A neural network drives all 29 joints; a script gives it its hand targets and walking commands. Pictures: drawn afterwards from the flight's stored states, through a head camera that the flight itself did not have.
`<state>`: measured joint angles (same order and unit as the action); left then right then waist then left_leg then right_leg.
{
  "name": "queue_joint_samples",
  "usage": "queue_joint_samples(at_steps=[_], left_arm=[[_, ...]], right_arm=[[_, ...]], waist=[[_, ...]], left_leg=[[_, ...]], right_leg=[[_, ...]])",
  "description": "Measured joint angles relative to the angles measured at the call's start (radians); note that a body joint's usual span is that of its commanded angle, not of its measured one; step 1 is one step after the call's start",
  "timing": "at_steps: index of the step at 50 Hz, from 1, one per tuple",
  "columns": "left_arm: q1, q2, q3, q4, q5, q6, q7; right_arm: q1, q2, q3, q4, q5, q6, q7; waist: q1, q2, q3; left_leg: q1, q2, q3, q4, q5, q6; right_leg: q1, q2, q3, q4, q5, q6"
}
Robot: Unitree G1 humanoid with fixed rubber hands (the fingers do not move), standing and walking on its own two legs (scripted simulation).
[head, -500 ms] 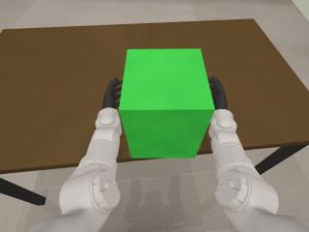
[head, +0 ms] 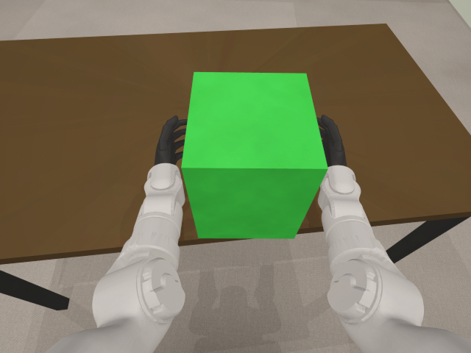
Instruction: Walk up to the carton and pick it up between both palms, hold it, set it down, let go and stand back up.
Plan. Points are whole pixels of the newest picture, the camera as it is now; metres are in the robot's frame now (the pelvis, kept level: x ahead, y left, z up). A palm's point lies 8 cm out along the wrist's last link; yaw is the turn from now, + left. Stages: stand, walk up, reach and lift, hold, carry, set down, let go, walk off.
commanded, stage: set down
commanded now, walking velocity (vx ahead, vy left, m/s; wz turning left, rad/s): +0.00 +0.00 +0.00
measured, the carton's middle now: (248, 162) +0.45 +0.02 +0.02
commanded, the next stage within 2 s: none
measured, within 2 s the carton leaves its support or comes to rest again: neither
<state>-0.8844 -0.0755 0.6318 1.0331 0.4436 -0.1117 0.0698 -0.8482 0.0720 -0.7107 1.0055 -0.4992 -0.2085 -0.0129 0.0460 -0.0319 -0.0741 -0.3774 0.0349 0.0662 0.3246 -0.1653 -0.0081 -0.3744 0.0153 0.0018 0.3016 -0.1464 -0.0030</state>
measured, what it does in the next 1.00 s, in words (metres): stands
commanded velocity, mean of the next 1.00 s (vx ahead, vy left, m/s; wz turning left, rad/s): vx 0.00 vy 0.00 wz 0.00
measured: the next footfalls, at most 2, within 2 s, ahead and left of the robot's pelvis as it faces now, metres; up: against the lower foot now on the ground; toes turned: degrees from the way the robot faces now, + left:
none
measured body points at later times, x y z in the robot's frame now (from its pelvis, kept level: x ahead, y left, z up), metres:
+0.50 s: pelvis -0.01 +0.00 +0.00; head +0.07 +0.02 +0.44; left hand +0.44 +0.16 +0.05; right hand +0.45 -0.13 +0.06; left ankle -0.02 +0.12 -0.75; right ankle -0.01 -0.11 -0.75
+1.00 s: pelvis -0.01 +0.00 -0.02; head +0.07 +0.02 +0.43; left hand +0.45 +0.18 +0.04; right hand +0.45 -0.14 +0.04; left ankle -0.02 +0.12 -0.75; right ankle -0.01 -0.11 -0.75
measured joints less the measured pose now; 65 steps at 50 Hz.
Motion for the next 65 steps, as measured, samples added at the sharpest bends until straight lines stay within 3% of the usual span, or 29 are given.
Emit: queue_joint_samples(at_steps=[29,33,38,42,48,53,61,65], left_arm=[[-0.025,0.051,-0.021,0.093,-0.051,-0.068,0.021],[-0.028,0.077,-0.08,0.129,-0.095,-0.08,0.035],[-0.053,0.101,-0.11,0.174,-0.133,-0.088,0.041],[-0.071,0.139,-0.193,0.233,-0.198,-0.087,0.048],[-0.169,0.219,-0.469,0.424,-0.48,-0.098,0.075],[-0.219,0.27,-0.576,0.509,-0.6,-0.148,0.049],[-0.227,0.342,-0.7,0.481,-0.759,-0.143,0.023],[-0.239,0.356,-0.728,0.429,-0.792,-0.103,0.01]], right_arm=[[-0.017,-0.035,0.126,0.03,0.091,0.029,-0.017],[-0.026,-0.064,0.19,0.073,0.163,0.022,-0.023],[-0.047,-0.081,0.211,0.104,0.194,0.019,-0.023],[-0.069,-0.117,0.278,0.163,0.27,0.021,-0.023],[-0.133,-0.192,0.505,0.308,0.519,0.044,-0.058],[-0.165,-0.237,0.609,0.367,0.637,0.009,-0.064],[-0.209,-0.343,0.716,0.378,0.799,0.017,-0.033],[-0.246,-0.385,0.753,0.366,0.856,0.051,-0.013]], waist=[[-0.009,-0.001,-0.043],[-0.012,0.003,-0.058],[-0.015,0.003,-0.06],[-0.017,0.007,-0.077],[-0.012,0.023,-0.145],[-0.013,0.032,-0.169],[-0.013,0.034,-0.196],[-0.012,0.031,-0.204]], left_leg=[[-0.072,0.002,0.016,0.019,0.003,0.007],[-0.095,0.005,0.016,0.036,-0.003,0.007],[-0.113,0.006,0.015,0.046,-0.003,0.008],[-0.142,0.009,0.014,0.065,-0.007,0.006],[-0.278,0.032,-0.007,0.182,-0.051,-0.004],[-0.345,0.038,-0.028,0.24,-0.07,-0.013],[-0.418,0.033,-0.049,0.271,-0.065,-0.018],[-0.44,0.032,-0.052,0.28,-0.06,-0.017]], right_leg=[[-0.073,0.001,0.014,0.009,0.014,0.004],[-0.091,0.003,0.015,0.015,0.014,0.004],[-0.108,0.003,0.014,0.021,0.016,0.004],[-0.133,0.006,0.012,0.033,0.015,0.003],[-0.242,0.025,-0.006,0.1,-0.006,-0.004],[-0.301,0.029,-0.026,0.153,-0.028,-0.008],[-0.375,0.024,-0.046,0.205,-0.041,-0.015],[-0.403,0.023,-0.05,0.227,-0.044,-0.018]])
